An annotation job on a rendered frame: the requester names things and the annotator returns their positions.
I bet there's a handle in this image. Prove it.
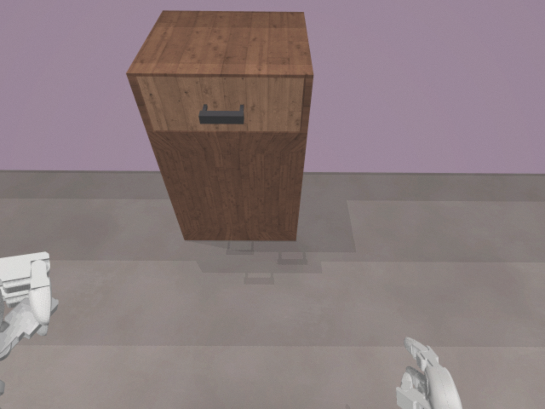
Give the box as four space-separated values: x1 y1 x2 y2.
198 104 244 124

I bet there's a cabinet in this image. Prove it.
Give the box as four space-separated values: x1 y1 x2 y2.
126 10 313 241

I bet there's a right robot hand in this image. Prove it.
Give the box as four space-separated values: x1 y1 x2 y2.
396 337 462 409

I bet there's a left robot hand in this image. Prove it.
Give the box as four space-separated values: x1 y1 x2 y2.
0 252 59 361

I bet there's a drawer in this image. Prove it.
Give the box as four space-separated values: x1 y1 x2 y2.
137 77 304 131

